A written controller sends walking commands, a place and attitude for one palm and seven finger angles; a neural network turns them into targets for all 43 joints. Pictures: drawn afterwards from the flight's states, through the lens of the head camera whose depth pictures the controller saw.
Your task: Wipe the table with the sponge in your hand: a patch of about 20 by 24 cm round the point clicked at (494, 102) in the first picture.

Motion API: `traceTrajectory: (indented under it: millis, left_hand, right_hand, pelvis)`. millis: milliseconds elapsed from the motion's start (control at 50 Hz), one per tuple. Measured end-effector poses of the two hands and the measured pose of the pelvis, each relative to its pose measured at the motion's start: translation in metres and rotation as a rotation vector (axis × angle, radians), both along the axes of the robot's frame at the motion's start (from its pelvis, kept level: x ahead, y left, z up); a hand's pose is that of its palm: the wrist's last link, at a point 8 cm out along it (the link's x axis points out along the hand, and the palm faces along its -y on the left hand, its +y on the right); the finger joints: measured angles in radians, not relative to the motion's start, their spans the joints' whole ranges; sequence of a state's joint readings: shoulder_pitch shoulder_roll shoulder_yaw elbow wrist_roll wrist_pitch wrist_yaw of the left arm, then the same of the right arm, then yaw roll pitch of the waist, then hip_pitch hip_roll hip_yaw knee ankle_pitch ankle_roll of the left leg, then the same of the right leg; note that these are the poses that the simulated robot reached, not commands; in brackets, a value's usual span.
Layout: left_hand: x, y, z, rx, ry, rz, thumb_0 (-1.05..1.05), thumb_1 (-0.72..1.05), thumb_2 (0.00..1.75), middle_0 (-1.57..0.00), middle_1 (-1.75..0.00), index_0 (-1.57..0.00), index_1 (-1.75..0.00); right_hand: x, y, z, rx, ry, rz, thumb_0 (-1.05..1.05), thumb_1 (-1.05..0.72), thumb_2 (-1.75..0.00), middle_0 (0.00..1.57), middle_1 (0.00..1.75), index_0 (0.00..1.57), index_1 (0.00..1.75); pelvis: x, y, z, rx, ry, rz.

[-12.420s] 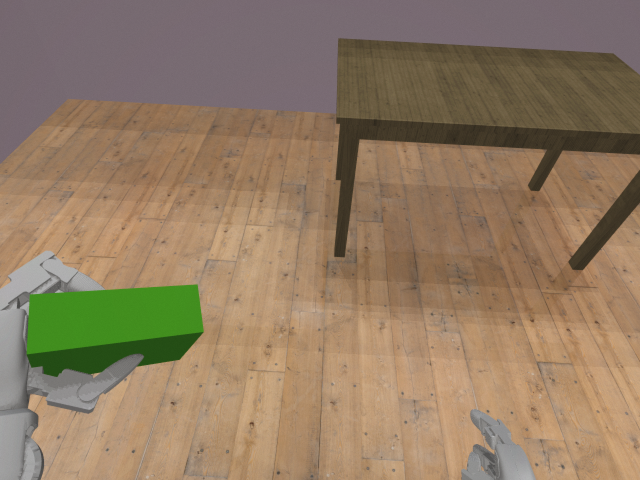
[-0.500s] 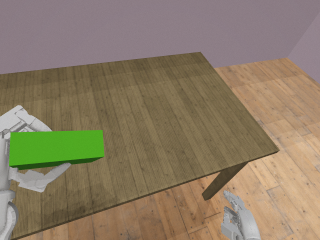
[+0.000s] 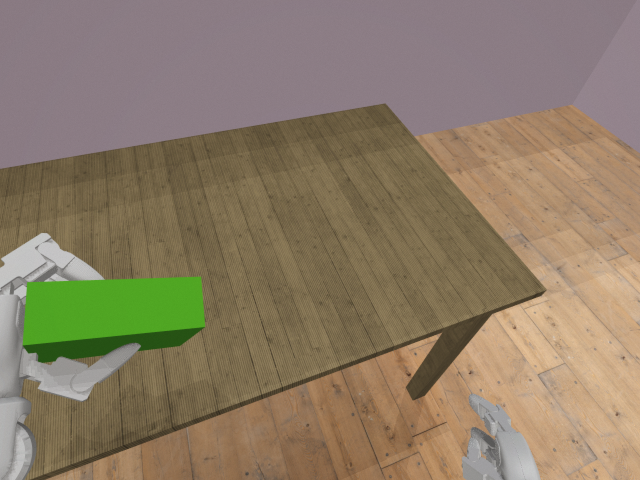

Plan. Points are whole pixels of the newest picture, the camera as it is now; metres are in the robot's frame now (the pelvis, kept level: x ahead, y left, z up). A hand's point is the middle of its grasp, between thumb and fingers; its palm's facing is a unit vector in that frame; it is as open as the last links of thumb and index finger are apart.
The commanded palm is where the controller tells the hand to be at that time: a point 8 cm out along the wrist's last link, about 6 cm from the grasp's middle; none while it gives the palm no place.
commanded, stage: come to a stop and stand still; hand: left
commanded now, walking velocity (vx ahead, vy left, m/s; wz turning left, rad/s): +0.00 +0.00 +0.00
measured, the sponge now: (144, 318) +0.24 +0.20 +0.13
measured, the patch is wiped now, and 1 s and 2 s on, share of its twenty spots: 0.00 0.00 0.00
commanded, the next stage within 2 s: look again from close up in 1.00 s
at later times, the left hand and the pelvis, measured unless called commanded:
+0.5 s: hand (85, 297) +0.23 +0.24 +0.17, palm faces +0.36 -0.79 -0.49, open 9.3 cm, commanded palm +0.16 +0.26 +0.17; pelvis +0.00 -0.02 +0.00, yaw +0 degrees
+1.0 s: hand (69, 302) +0.23 +0.25 +0.16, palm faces +0.36 -0.84 -0.41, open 9.3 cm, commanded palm +0.17 +0.28 +0.17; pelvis +0.00 +0.00 +0.00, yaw -1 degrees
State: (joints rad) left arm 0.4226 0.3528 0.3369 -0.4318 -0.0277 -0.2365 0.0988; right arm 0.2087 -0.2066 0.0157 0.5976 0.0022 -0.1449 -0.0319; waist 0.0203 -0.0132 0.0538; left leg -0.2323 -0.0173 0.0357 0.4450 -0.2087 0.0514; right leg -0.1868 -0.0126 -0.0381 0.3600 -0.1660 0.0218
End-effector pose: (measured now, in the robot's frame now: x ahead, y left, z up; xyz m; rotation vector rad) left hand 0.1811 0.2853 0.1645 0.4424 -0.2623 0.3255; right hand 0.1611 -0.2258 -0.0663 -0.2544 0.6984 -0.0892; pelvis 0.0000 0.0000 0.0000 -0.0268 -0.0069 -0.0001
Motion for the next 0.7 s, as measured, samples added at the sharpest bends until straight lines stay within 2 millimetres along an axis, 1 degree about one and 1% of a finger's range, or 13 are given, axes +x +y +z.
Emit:
traceTrajectory:
  millis: [120, 240, 340, 460, 480, 520, 560, 580, 620, 700]
  left_hand:
    - [0.002, -0.011, 0.002, 0.006, 0.012, -0.011, 0.0, -0.44, 1.04, -0.81, -1.4, -0.81, -1.39]
    - [0.003, -0.016, 0.001, 0.001, 0.032, -0.002, 0.0, -0.44, 1.04, -0.81, -1.4, -0.81, -1.39]
    - [0.004, -0.018, 0.0, -0.008, 0.042, 0.005, 0.0, -0.44, 1.04, -0.81, -1.4, -0.81, -1.39]
    - [0.004, -0.019, 0.001, -0.011, 0.037, 0.003, 0.0, -0.44, 1.04, -0.81, -1.4, -0.81, -1.39]
    - [0.007, -0.016, 0.008, 0.063, 0.027, -0.004, 0.0, -0.44, 1.04, -0.81, -1.4, -0.81, -1.39]
    - [0.019, 0.003, 0.032, 0.197, -0.061, 0.009, 0.0, -0.44, 1.04, -0.82, -1.39, -0.82, -1.39]
    - [0.026, 0.02, 0.048, 0.207, -0.135, 0.057, 0.0, -0.44, 1.04, -0.82, -1.39, -0.82, -1.39]
    - [0.028, 0.023, 0.051, 0.191, -0.152, 0.07, 0.0, -0.44, 1.04, -0.81, -1.39, -0.82, -1.39]
    - [0.028, 0.017, 0.047, 0.148, -0.141, 0.055, 0.0, -0.44, 1.04, -0.81, -1.4, -0.81, -1.39]
    - [0.022, -0.014, 0.016, 0.086, -0.006, -0.079, 0.0, -0.43, 1.04, -0.8, -1.41, -0.81, -1.4]
  right_hand:
    - [0.004, -0.013, 0.002, -0.003, -0.012, -0.015, 0.02, -0.9, -0.9, 0.21, 0.3, 0.2, 0.3]
    - [0.008, -0.021, 0.002, -0.005, -0.016, -0.019, 0.02, -0.9, -0.9, 0.2, 0.3, 0.2, 0.3]
    - [0.012, -0.023, 0.002, -0.008, -0.015, -0.019, 0.02, -0.9, -0.9, 0.2, 0.3, 0.2, 0.3]
    - [0.015, -0.02, 0.003, -0.005, -0.017, -0.014, 0.02, -0.9, -0.9, 0.2, 0.3, 0.2, 0.3]
    - [0.015, -0.019, 0.003, -0.016, -0.016, 0.006, 0.02, -0.9, -0.9, 0.2, 0.3, 0.2, 0.3]
    - [0.014, -0.016, -0.002, -0.025, 0.009, 0.054, 0.02, -0.9, -0.9, 0.2, 0.3, 0.2, 0.3]
    - [0.012, -0.013, -0.007, -0.003, 0.029, 0.071, 0.02, -0.9, -0.9, 0.2, 0.3, 0.2, 0.3]
    - [0.01, -0.012, -0.008, 0.015, 0.028, 0.064, 0.02, -0.9, -0.9, 0.2, 0.3, 0.2, 0.3]
    - [0.006, -0.01, -0.009, 0.053, 0.015, 0.036, 0.02, -0.9, -0.9, 0.2, 0.3, 0.2, 0.3]
    - [-0.006, -0.006, -0.01, 0.071, 0.007, -0.016, 0.02, -0.9, -0.9, 0.21, 0.3, 0.2, 0.3]
  pelvis:
    - [0.002, -0.009, 0.001, 0.001, 0.005, -0.004]
    - [0.004, -0.014, 0.001, 0.001, 0.011, -0.004]
    - [0.006, -0.017, 0.001, 0.003, 0.011, -0.004]
    - [0.007, -0.017, 0.001, 0.004, 0.011, -0.002]
    - [0.006, -0.018, 0.001, 0.0, 0.013, 0.002]
    - [-0.001, -0.021, -0.002, -0.002, 0.016, 0.012]
    - [-0.005, -0.02, -0.003, 0.001, 0.014, 0.002]
    - [-0.006, -0.019, -0.003, 0.003, 0.015, -0.007]
    - [-0.005, -0.014, -0.003, 0.007, 0.016, -0.026]
    - [0.001, -0.005, -0.002, 0.011, 0.013, -0.041]
